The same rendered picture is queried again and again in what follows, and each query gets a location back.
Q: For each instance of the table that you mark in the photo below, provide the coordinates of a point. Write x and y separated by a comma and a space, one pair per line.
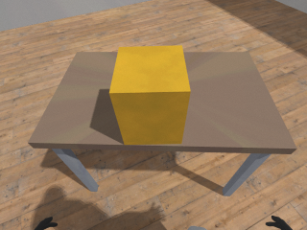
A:
230, 110

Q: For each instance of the carton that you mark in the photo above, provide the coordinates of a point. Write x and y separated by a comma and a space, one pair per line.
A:
150, 94

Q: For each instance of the right robot hand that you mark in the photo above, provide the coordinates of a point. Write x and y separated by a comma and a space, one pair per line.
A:
278, 223

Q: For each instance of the left robot hand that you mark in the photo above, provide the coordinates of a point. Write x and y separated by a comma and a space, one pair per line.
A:
46, 223

